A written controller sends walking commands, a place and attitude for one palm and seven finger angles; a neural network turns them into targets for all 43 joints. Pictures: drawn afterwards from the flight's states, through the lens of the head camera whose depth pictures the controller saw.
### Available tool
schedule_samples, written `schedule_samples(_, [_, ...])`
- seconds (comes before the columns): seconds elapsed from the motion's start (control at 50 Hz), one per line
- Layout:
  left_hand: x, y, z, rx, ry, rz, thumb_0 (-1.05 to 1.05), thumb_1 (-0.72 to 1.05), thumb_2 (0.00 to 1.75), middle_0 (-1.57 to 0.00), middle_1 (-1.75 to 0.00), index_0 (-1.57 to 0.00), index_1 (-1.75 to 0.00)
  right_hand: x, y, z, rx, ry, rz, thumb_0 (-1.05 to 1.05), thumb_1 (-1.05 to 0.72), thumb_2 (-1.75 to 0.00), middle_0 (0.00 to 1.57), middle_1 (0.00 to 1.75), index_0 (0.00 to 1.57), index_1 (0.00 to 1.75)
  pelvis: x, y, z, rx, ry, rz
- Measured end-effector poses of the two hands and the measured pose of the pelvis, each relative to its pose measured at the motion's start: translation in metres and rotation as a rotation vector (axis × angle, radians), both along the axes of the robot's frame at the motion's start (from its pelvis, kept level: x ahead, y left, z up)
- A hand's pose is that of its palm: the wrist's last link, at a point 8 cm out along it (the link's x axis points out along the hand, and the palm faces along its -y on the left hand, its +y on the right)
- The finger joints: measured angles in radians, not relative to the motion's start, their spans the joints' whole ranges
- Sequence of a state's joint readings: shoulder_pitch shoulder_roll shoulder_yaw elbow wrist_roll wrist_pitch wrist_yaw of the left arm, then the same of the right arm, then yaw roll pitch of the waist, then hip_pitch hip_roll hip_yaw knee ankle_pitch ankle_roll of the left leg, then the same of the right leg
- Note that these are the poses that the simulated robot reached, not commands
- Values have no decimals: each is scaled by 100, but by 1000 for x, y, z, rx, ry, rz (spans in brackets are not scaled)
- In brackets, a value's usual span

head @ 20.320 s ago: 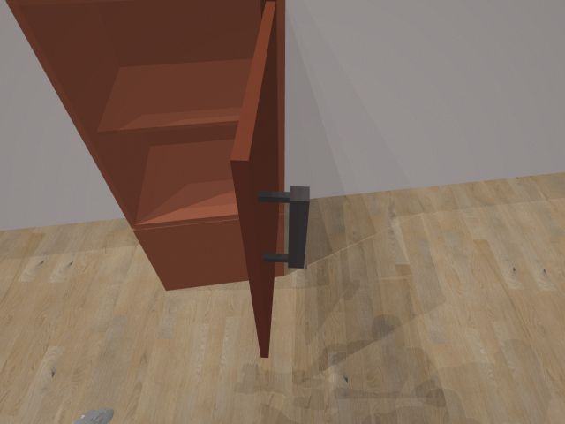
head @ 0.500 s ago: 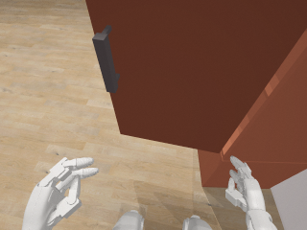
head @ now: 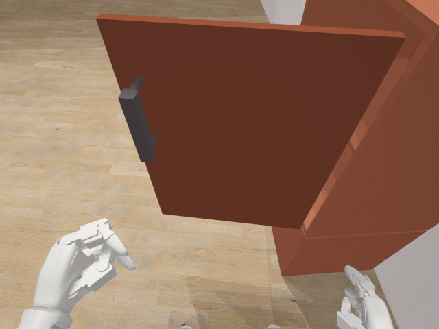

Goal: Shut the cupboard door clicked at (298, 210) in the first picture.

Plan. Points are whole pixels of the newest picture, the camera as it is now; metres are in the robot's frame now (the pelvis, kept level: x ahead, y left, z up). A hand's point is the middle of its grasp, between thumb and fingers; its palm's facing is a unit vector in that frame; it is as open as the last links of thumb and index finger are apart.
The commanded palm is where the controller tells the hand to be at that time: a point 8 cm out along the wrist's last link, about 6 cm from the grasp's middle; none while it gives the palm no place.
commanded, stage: raise the hand and make a fist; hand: left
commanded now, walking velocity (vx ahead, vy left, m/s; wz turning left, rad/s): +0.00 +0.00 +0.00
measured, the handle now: (143, 121) +0.45 +0.18 +0.14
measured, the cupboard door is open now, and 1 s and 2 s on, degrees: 79 79 79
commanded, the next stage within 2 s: bring the fist close to the handle in 0.84 s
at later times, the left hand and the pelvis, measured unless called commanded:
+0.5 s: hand (92, 218) +0.24 +0.20 +0.14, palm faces -0.02 -1.00 -0.08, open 3.1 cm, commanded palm +0.21 +0.24 +0.14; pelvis +0.01 +0.00 +0.03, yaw +0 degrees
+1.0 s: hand (100, 222) +0.24 +0.19 +0.14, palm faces -0.01 -1.00 -0.07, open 3.1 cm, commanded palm +0.22 +0.23 +0.14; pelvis +0.01 +0.00 +0.03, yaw +0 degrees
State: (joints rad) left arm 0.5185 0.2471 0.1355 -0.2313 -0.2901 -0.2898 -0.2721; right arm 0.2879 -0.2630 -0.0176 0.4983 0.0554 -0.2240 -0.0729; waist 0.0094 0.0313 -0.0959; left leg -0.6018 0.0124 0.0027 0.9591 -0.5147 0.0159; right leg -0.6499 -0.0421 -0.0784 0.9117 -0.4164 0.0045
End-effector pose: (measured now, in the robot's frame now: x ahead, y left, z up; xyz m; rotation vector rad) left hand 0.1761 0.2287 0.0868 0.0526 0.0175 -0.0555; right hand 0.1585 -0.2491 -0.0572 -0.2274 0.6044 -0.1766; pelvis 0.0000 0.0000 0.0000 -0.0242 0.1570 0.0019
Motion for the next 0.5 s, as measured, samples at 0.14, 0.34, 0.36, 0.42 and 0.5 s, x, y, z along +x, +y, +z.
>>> schedule_samples(0.14, [12, 8, 18, 8, -32, 30, 2, 90, 90, -115, -133, -114, -133, 20, 23, 17, 46, -75, 52, 1, -90, -90, 20, 30, 20, 30, 3, 2, 10, -1, -33, 1])
schedule_samples(0.34, [28, 18, 41, 26, -44, 38, 2, 90, 90, -127, -147, -127, -147, 28, 41, 23, 80, -88, 109, 1, -90, -90, 20, 30, 20, 30, 9, 4, 21, -1, -69, 9])
schedule_samples(0.36, [30, 19, 44, 27, -48, 39, 2, 90, 90, -128, -147, -127, -147, 28, 41, 23, 79, -85, 108, 1, -90, -90, 20, 30, 20, 30, 10, 4, 22, -1, -72, 9])
schedule_samples(0.42, [37, 21, 51, 28, -55, 39, 2, 90, 90, -129, -149, -128, -148, 25, 38, 23, 74, -74, 103, 1, -90, -90, 20, 30, 20, 30, 11, 4, 25, 0, -83, 9])
schedule_samples(0.5, [46, 24, 57, 28, -52, 35, 2, 90, 90, -130, -150, -129, -149, 21, 31, 24, 63, -60, 87, 1, -90, -90, 20, 30, 20, 30, 12, 3, 29, 3, -95, 8])
